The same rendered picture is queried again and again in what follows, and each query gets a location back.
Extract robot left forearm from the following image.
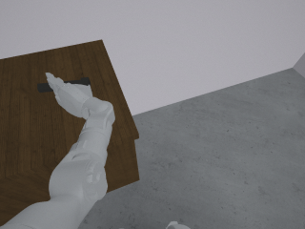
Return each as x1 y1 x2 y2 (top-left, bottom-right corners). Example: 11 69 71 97
49 97 115 194

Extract right robot shin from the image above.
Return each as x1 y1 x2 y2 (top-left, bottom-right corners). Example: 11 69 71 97
167 221 178 228

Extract tap lever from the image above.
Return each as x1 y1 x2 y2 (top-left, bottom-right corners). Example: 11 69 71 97
37 77 91 93

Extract left robot hand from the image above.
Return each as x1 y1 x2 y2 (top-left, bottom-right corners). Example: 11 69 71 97
46 73 93 118

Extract robot left upper arm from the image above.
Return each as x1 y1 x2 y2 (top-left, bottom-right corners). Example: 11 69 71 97
0 158 108 229

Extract counter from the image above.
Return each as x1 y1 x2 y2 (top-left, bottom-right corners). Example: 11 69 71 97
0 39 140 226

